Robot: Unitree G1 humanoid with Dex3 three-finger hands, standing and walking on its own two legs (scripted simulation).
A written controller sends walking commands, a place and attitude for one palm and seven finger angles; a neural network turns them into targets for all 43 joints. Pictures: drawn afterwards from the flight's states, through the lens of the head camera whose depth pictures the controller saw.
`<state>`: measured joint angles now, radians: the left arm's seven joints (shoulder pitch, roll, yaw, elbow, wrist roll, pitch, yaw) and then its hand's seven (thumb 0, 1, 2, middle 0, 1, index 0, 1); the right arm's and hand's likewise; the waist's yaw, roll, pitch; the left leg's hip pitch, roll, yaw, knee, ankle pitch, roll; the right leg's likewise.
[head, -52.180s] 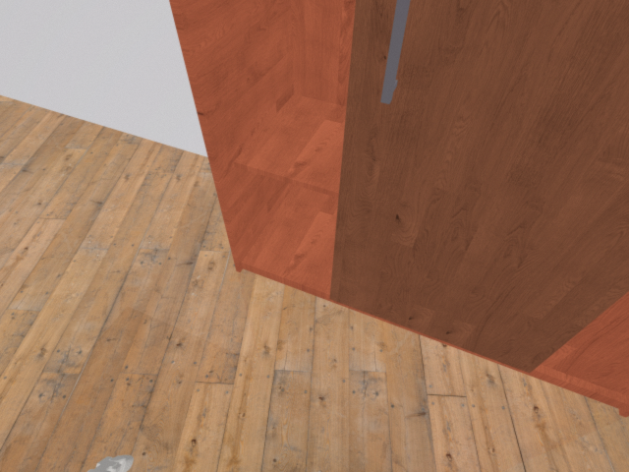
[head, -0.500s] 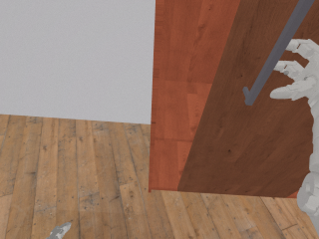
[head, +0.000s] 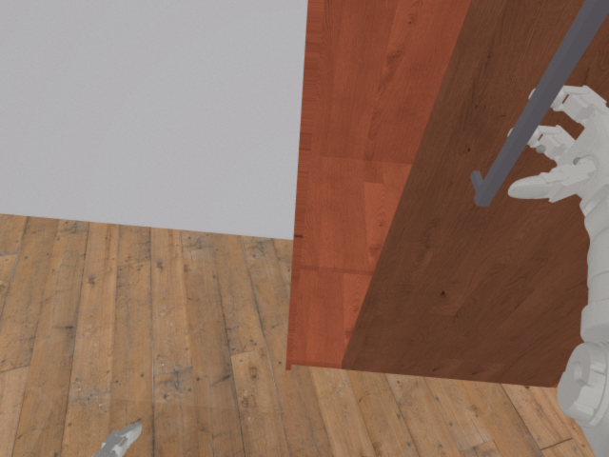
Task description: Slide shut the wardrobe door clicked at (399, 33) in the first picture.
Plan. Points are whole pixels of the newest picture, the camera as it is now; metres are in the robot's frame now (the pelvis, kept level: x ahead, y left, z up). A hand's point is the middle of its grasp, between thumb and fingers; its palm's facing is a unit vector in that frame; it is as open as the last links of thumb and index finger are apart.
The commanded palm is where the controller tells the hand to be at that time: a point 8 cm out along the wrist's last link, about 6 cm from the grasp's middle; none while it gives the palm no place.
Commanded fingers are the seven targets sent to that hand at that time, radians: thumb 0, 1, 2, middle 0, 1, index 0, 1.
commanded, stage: slide the fingers in behind the handle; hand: right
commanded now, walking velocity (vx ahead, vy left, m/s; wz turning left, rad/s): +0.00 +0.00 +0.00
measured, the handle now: (531, 97) +0.49 -0.18 +0.27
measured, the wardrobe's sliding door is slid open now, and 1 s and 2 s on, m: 0.16 0.16 0.16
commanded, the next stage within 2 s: grip the handle and tug to test in 1.46 s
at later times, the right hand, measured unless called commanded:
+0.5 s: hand (532, 152) +0.43 -0.18 +0.23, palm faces -0.04 +1.00 -0.04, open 14.0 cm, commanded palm +0.40 -0.24 +0.24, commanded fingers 0.00 0.50 -0.30 0.30 1.20 0.30 1.20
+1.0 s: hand (529, 155) +0.42 -0.18 +0.23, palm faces -0.02 +1.00 -0.03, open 14.4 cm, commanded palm +0.40 -0.22 +0.24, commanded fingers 0.00 0.50 -0.30 0.30 1.20 0.30 1.20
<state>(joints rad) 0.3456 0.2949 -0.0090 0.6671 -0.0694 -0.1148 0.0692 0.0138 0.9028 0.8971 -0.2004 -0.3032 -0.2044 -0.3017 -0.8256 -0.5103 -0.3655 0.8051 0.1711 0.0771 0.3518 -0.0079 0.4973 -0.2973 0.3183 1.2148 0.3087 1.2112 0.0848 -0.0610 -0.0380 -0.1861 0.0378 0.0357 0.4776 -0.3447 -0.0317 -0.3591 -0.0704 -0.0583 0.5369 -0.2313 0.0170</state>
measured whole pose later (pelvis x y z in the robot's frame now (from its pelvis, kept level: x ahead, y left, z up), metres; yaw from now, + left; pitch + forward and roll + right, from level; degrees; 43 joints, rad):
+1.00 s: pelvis +0.00 +0.01 +0.00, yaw -1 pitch +1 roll +0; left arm 0.28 0.29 -0.01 0.66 -0.08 -0.08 0.08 0.01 0.90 0.90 -0.20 -0.30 -0.20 -0.30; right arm -0.72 -0.41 -0.30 0.58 0.20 0.18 0.26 -0.01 0.50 -0.30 0.28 1.20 0.22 1.15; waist 0.05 -0.06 -0.04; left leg -0.12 0.04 0.05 0.46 -0.35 -0.02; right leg -0.29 -0.06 -0.05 0.51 -0.23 0.02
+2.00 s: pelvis +0.01 +0.01 +0.00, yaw +0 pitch +1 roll +0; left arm 0.28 0.28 0.00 0.65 -0.07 -0.08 0.07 0.01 0.90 0.90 -0.20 -0.30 -0.20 -0.30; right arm -0.70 -0.39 -0.30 0.54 0.20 0.20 0.23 0.00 -0.13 -0.57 0.37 1.30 0.27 1.23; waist 0.06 -0.06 -0.04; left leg -0.11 0.04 0.04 0.45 -0.35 -0.02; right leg -0.28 -0.07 -0.05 0.49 -0.23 0.03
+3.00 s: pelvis +0.02 +0.01 +0.00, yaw +1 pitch +2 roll +0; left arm 0.27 0.28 -0.01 0.59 -0.08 -0.02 0.06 0.02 0.90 0.90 -0.20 -0.30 -0.20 -0.30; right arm -0.57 -0.42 -0.35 0.35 0.23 0.27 0.25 0.01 -0.80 -0.81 0.38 1.38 0.28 1.35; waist 0.08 -0.06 -0.06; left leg -0.12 0.04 0.01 0.44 -0.36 -0.02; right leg -0.27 -0.07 -0.08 0.49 -0.25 0.03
